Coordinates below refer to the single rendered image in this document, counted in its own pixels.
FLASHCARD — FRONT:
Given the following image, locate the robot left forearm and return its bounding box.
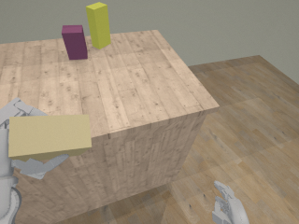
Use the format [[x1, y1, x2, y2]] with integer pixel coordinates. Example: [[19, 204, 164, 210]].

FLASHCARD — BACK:
[[0, 175, 22, 224]]

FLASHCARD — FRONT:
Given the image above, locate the robot right hand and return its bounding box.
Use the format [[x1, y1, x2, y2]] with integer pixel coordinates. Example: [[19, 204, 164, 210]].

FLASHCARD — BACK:
[[212, 180, 249, 224]]

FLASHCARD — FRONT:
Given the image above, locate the table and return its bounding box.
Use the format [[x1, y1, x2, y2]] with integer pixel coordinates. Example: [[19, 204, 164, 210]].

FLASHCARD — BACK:
[[0, 30, 220, 224]]

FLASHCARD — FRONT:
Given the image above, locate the robot left hand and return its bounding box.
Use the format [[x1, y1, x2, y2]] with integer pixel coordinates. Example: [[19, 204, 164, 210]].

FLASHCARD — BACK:
[[0, 97, 69, 180]]

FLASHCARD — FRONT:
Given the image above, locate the sponge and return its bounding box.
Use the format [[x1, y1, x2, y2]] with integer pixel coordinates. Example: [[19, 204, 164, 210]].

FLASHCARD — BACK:
[[8, 114, 92, 162]]

